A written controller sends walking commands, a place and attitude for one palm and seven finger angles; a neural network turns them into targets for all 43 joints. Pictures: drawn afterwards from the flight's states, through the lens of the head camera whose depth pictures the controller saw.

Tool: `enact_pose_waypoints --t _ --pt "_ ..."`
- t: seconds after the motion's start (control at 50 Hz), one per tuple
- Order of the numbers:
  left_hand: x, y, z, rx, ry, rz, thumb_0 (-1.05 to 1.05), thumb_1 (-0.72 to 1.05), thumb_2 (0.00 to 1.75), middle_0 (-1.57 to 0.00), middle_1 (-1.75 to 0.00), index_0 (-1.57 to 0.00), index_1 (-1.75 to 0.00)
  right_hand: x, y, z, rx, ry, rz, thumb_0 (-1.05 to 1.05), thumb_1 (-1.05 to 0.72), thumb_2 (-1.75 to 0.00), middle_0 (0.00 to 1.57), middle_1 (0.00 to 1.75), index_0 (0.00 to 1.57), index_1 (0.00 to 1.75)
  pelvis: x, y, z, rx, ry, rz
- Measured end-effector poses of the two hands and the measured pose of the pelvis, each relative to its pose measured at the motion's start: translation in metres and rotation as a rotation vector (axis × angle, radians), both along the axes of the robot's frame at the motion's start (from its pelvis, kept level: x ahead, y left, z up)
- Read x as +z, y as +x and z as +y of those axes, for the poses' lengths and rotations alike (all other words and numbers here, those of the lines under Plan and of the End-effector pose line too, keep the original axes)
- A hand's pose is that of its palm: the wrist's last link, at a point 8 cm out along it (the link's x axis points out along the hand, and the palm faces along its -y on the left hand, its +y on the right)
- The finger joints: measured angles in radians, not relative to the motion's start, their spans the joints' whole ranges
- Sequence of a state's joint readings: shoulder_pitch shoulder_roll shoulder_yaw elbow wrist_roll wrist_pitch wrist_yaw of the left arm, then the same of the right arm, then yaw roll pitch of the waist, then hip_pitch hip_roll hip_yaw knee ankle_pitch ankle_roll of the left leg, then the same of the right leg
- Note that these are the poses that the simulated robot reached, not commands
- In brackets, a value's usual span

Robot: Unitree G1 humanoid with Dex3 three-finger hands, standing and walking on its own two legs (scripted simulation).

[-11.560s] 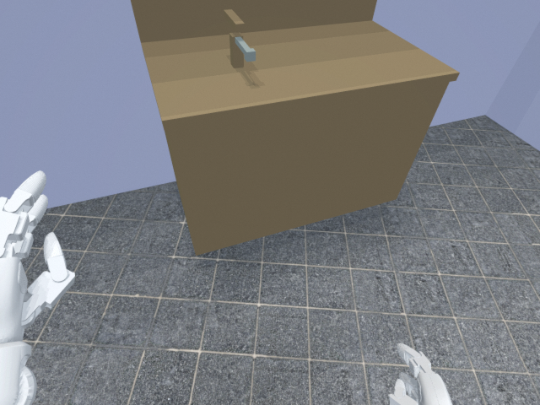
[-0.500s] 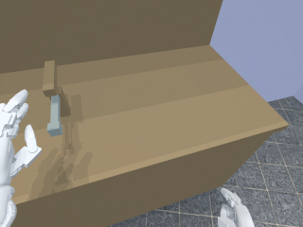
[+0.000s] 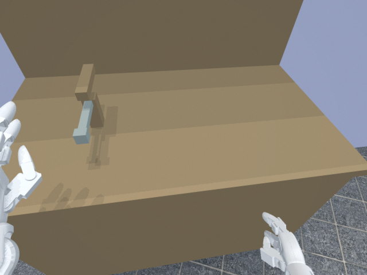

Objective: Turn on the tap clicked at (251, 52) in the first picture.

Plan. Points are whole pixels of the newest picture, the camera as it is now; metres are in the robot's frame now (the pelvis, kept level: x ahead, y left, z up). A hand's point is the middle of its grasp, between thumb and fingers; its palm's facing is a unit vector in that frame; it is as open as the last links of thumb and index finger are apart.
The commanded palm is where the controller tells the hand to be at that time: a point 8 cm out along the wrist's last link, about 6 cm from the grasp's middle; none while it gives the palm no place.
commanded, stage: turn the palm inward beside the body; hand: left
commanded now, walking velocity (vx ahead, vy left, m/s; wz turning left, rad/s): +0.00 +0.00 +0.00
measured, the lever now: (81, 136) +0.36 +0.30 +0.10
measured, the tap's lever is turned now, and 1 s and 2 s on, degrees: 0 0 0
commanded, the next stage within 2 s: reach beside the lever's end, fingers flat in 1.74 s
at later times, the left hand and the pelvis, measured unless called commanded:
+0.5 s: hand (74, 178) +0.22 +0.23 +0.15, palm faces +0.43 -0.86 -0.28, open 7.4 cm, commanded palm +0.17 +0.27 +0.17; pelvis +0.02 -0.03 +0.00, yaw +0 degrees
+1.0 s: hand (69, 199) +0.18 +0.23 +0.14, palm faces +0.45 -0.88 -0.17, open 7.4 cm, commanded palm +0.13 +0.27 +0.15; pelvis +0.00 -0.01 +0.00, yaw +1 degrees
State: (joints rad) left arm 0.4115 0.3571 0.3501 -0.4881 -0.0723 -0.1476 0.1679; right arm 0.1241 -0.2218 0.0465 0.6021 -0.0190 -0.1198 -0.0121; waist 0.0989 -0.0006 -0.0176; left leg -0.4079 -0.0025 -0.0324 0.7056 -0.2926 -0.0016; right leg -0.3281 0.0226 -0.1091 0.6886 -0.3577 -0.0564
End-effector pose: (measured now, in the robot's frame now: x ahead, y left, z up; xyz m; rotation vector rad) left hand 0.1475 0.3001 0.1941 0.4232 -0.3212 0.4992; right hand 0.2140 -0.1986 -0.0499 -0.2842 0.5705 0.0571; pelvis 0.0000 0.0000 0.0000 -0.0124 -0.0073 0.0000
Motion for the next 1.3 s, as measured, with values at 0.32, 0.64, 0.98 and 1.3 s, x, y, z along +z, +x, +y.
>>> enact_pose_waypoints --t 0.32,0.64,0.98,1.3 --pt "-0.010 0.037 -0.043 -0.107 -0.089 0.145 0.02 0.89 0.90 -0.21 -0.30 -0.21 -0.30 -0.029 -0.031 -0.055 -0.162 0.042 0.044 0.01 -0.90 -0.89 0.21 0.30 0.20 0.30 -0.003 0.010 -0.033 -0.019 0.013 0.011" --pt "-0.033 0.025 -0.047 -0.091 -0.174 0.178 0.02 0.90 0.90 -0.20 -0.30 -0.20 -0.30 -0.021 -0.019 -0.062 -0.160 0.004 -0.024 0.02 -0.91 -0.89 0.20 0.30 0.20 0.30 -0.003 0.019 -0.026 -0.005 0.020 0.030" --pt "-0.047 -0.005 -0.034 -0.029 -0.284 0.206 0.01 0.90 0.90 -0.20 -0.30 -0.20 -0.30 -0.005 -0.010 -0.009 -0.062 0.049 -0.103 0.01 -0.90 -0.89 0.20 0.30 0.20 0.30 -0.001 0.002 -0.008 0.010 0.001 -0.005" --pt "-0.049 -0.006 -0.029 -0.005 -0.322 0.211 0.01 0.90 0.90 -0.20 -0.30 -0.20 -0.30 -0.011 -0.012 0.000 -0.059 0.042 -0.075 0.02 -0.90 -0.89 0.20 0.30 0.20 0.30 -0.003 0.007 0.002 0.015 -0.003 -0.003"
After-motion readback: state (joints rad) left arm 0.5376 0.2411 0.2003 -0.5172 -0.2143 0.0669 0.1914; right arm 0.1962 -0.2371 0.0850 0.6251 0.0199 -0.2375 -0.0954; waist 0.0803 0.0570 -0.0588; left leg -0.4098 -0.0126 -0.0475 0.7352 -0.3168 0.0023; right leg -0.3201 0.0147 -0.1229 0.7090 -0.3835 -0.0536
